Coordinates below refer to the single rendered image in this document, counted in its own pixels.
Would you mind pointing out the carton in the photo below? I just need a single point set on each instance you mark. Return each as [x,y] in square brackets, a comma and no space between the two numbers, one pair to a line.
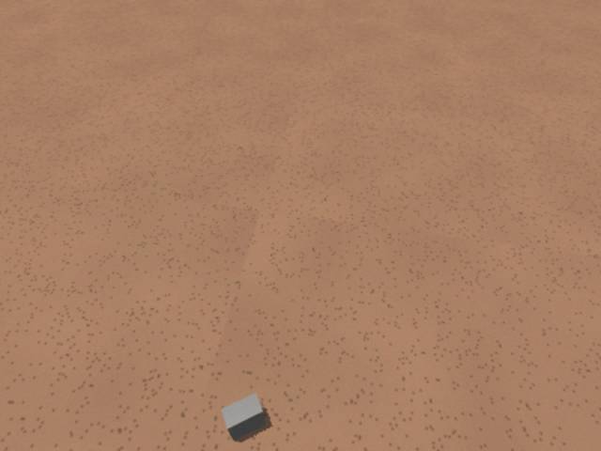
[243,416]

